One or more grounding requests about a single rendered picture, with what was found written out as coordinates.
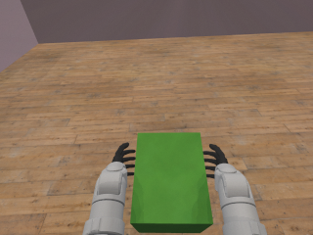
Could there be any robot left forearm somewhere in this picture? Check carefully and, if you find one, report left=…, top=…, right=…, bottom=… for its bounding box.
left=82, top=162, right=128, bottom=235

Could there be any robot right forearm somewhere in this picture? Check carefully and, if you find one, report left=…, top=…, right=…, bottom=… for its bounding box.
left=214, top=163, right=268, bottom=235

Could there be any carton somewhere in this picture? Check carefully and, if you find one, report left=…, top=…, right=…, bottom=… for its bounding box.
left=130, top=132, right=213, bottom=233

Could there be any robot right hand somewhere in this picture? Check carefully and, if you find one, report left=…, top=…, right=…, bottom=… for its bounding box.
left=203, top=144, right=228, bottom=179

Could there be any robot left hand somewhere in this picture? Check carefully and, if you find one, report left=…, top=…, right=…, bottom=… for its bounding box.
left=112, top=142, right=136, bottom=176

